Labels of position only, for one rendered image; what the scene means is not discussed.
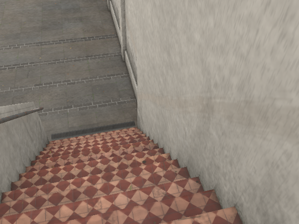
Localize stairs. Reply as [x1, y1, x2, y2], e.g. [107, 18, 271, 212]
[0, 127, 243, 224]

